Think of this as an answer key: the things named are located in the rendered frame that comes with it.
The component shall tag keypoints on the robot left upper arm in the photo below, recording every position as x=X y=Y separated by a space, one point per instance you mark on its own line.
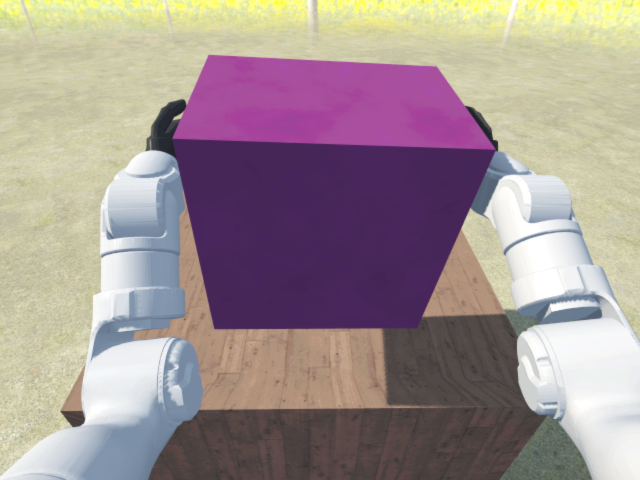
x=136 y=393

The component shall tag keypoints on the robot right upper arm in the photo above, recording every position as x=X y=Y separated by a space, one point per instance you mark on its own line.
x=586 y=375

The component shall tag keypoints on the robot left hand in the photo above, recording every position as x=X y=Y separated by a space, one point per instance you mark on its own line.
x=164 y=127

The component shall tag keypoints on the robot right forearm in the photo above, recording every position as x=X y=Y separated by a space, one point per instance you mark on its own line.
x=554 y=278

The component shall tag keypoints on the pedestal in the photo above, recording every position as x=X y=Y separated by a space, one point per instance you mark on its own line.
x=438 y=402

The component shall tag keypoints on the robot right hand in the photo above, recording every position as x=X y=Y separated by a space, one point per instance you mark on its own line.
x=483 y=125

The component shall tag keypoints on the robot left forearm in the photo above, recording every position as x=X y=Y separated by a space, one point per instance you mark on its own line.
x=139 y=246

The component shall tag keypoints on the carton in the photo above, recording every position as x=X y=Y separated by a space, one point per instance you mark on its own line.
x=325 y=194

